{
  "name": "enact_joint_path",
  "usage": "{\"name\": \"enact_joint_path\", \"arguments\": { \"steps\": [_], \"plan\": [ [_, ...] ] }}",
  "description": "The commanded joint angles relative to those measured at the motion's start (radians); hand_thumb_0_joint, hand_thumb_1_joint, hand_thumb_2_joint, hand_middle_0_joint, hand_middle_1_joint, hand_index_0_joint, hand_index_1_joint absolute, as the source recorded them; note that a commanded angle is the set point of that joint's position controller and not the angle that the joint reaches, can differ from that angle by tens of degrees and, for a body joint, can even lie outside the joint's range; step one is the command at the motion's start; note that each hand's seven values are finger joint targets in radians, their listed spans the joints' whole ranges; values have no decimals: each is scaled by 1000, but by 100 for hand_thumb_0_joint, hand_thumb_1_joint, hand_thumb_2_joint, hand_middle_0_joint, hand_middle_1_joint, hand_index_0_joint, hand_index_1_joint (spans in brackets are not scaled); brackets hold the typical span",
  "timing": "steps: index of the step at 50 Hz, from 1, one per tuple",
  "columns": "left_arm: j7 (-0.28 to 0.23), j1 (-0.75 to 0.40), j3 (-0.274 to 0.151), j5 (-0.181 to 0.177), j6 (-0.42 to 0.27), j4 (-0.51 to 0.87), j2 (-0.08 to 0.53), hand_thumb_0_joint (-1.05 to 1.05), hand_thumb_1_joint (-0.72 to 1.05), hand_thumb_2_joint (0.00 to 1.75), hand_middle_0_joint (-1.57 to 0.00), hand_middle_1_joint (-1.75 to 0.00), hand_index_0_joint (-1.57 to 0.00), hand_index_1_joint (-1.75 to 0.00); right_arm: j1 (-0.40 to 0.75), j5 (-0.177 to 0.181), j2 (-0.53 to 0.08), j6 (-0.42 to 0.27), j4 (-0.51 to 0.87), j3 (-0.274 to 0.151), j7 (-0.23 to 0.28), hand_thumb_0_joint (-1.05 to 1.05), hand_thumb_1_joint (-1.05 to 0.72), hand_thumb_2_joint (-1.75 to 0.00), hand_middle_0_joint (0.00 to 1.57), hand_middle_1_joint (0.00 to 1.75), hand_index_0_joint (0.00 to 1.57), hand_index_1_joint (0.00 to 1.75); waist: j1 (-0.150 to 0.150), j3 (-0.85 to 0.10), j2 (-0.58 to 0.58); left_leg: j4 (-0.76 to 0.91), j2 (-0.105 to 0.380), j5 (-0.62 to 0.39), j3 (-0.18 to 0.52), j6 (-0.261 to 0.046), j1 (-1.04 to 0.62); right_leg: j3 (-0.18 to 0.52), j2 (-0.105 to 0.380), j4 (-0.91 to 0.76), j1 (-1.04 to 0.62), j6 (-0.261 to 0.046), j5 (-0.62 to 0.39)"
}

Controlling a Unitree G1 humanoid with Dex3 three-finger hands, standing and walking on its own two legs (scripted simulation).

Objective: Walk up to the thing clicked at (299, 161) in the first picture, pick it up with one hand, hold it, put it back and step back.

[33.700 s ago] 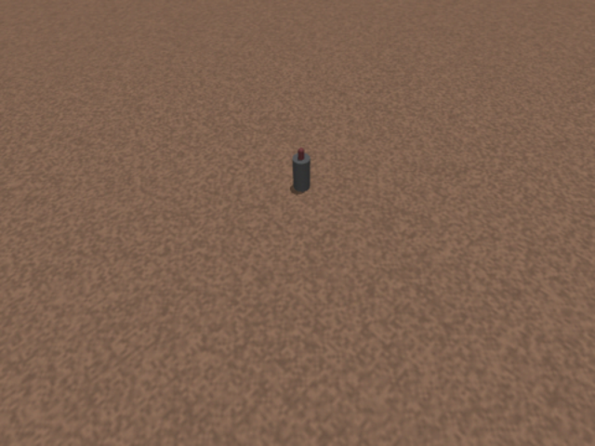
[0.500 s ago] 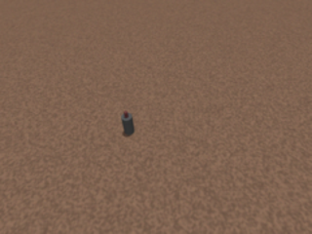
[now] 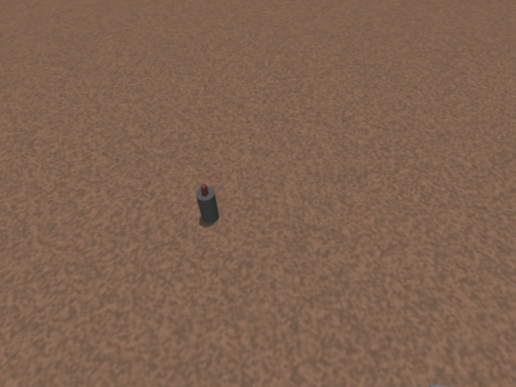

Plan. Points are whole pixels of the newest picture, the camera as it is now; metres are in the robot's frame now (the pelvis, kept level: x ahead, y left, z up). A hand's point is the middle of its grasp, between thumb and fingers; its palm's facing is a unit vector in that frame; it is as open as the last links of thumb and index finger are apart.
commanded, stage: step back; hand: left
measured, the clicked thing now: (207, 201) +0.97 +0.25 -0.65
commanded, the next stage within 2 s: stand in 0.10 s
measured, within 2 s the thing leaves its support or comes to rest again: neither
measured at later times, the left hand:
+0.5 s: hand out of the picture +0.09 +0.24 -0.14, palm faces -0.03 -0.94 -0.33, open 7.4 cm
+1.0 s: hand out of the picture +0.05 +0.23 -0.14, palm faces -0.01 -0.94 -0.35, open 7.4 cm
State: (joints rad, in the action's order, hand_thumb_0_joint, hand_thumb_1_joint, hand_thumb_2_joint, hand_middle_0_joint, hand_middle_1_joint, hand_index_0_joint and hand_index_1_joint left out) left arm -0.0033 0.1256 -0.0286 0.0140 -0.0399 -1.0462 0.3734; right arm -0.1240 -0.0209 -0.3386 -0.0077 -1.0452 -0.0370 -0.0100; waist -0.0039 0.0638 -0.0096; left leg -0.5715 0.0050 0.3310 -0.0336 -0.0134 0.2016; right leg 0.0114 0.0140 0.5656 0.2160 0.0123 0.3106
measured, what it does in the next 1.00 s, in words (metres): stands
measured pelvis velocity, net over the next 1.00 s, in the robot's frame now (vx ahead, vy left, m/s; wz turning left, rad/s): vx -0.01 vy -0.02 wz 0.02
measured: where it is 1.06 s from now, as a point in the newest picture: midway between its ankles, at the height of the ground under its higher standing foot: outside the picture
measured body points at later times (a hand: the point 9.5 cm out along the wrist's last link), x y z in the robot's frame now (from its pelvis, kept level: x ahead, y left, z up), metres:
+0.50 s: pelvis -0.01 -0.01 +0.02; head +0.00 -0.01 +0.47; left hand +0.09 +0.28 -0.11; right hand +0.09 -0.31 -0.11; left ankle -0.01 +0.11 -0.73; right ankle +0.00 -0.13 -0.73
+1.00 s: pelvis -0.01 -0.02 +0.02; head +0.00 -0.03 +0.47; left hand +0.05 +0.28 -0.11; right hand +0.06 -0.32 -0.12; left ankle -0.01 +0.11 -0.73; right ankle +0.00 -0.13 -0.73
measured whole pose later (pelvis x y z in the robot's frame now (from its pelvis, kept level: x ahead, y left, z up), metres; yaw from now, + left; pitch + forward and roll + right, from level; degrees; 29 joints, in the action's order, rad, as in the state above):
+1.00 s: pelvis -0.01 -0.02 +0.02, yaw +1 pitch -2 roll +0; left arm 0.01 0.11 0.00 0.01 -0.02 -1.16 0.35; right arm -0.11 -0.01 -0.35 -0.01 -1.15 0.00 -0.02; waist 0.00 0.05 -0.02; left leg -0.31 0.02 0.17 0.00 0.02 0.11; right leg -0.02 -0.01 0.32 0.12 -0.01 0.16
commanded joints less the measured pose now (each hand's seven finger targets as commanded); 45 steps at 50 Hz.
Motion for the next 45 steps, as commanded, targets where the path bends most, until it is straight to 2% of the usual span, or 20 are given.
{"name": "enact_joint_path", "arguments": {
  "steps": [1,4,5,6,7,10,12,13,16,18,22,24,26,29,32,34,40,41,45],
  "plan": [
    [-16,-62,-40,-4,-14,54,205,0,90,90,-20,-30,-20,-30,56,1,-227,-27,45,-51,15,0,-90,-90,20,30,20,30,-8,-86,28,137,128,-278,129,-52,12,82,83,-68,-74,-63,-319],
    [-17,-63,-41,-6,-13,44,206,0,90,90,-20,-30,-20,-30,57,6,-221,-29,32,-51,18,0,-90,-90,20,30,20,30,-9,-131,15,119,118,-419,98,-39,-39,76,91,-57,-114,-65,-412],
    [-14,-77,-23,-16,-7,26,177,0,90,90,-20,-30,-20,-30,48,19,-225,-37,21,-34,19,0,-90,-90,20,30,20,30,2,-112,36,175,139,-539,147,-38,-55,78,94,-82,-116,-44,-474],
    [-15,-73,-23,-19,-4,29,173,0,90,90,-20,-30,-20,-30,63,19,-231,-38,20,-38,20,0,-90,-90,20,30,20,30,-6,-129,25,163,140,-587,136,-33,-102,75,101,-103,-123,-42,-510],
    [-16,-73,-19,-18,-2,24,178,0,90,90,-20,-30,-20,-30,65,19,-234,-38,14,-36,22,0,-90,-90,20,30,20,30,-1,-138,18,167,135,-600,127,-28,-119,74,100,-118,-126,-37,-516],
    [-15,-107,-18,-13,4,16,184,0,90,90,-20,-30,-20,-30,80,19,-215,-34,5,-27,22,0,-90,-90,20,30,20,30,6,-145,12,208,131,-552,115,-14,-135,67,104,-156,-155,-36,-483],
    [-13,-109,-14,-14,5,6,178,0,90,90,-20,-30,-20,-30,102,19,-211,-32,1,-24,20,0,-90,-90,20,30,20,30,1,-136,3,238,131,-478,117,-11,-149,70,105,-198,-151,-29,-423],
    [-12,-112,-14,-12,5,2,180,0,90,90,-20,-30,-20,-30,103,19,-210,-32,-3,-23,20,0,-90,-90,20,30,20,30,5,-147,3,242,130,-489,111,-7,-166,71,107,-202,-153,-32,-430],
    [-11,-120,-13,-9,2,-9,186,0,90,90,-20,-30,-20,-30,109,17,-204,-31,-12,-18,18,0,-90,-90,20,30,20,30,6,-131,4,272,128,-434,105,-3,-147,75,110,-233,-164,-26,-400],
    [-9,-126,-12,-9,3,-17,185,0,90,90,-20,-30,-20,-30,119,15,-206,-30,-19,-15,16,0,-90,-90,20,30,20,30,5,-107,-9,297,125,-337,107,-1,-122,81,113,-259,-155,-24,-323],
    [-5,-128,-10,-6,2,-30,184,0,90,90,-20,-30,-20,-30,119,15,-209,-30,-30,-15,14,0,-90,-90,20,30,20,30,8,-88,-2,327,124,-243,115,3,-101,84,111,-288,-139,-26,-249],
    [-5,-117,-10,-5,-1,-35,181,0,90,90,-20,-30,-20,-30,126,15,-217,-32,-32,-18,13,0,-90,-90,20,30,20,30,4,-111,-8,314,128,-280,114,-1,-127,86,117,-290,-145,-29,-287],
    [-4,-120,-10,-6,-4,-39,185,0,90,90,-20,-30,-20,-30,111,15,-207,-32,-39,-13,12,0,-90,-90,20,30,20,30,9,-92,16,322,126,-254,116,2,-109,88,117,-296,-144,-28,-272],
    [-2,-106,-10,-5,0,-46,186,0,90,90,-20,-30,-20,-30,104,12,-210,-31,-44,-11,11,0,-90,-90,20,30,20,30,8,-71,4,337,122,-168,119,3,-103,91,111,-318,-98,-28,-179],
    [-3,-90,-7,-4,-2,-47,179,0,90,90,-20,-30,-20,-30,112,12,-213,-30,-40,-11,10,0,-90,-90,20,30,20,30,2,-83,17,320,123,-187,119,-2,-117,90,113,-322,-89,-26,-193],
    [-3,-96,-9,-5,-4,-47,185,0,90,90,-20,-30,-20,-30,87,12,-212,-31,-45,-7,10,0,-90,-90,20,30,20,30,11,-92,21,318,129,-223,121,-2,-109,91,117,-311,-114,-27,-239],
    [-4,-79,-9,-7,-4,-51,196,0,90,90,-20,-30,-20,-30,68,11,-207,-26,-48,-3,8,0,-90,-90,20,30,20,30,11,-84,36,310,123,-201,121,-1,-101,93,118,-319,-98,-29,-213],
    [-3,-72,-8,-8,-2,-54,191,0,90,90,-20,-30,-20,-30,70,13,-212,-25,-49,-3,9,0,-90,-90,20,30,20,30,8,-73,33,310,119,-179,121,-1,-108,96,114,-325,-73,-28,-184],
    [-4,-71,-8,-9,-3,-49,191,0,90,90,-20,-30,-20,-30,63,10,-214,-26,-46,-2,9,0,-90,-90,20,30,20,30,6,-82,16,306,122,-201,123,-3,-87,93,117,-319,-106,-30,-219]
  ]
}}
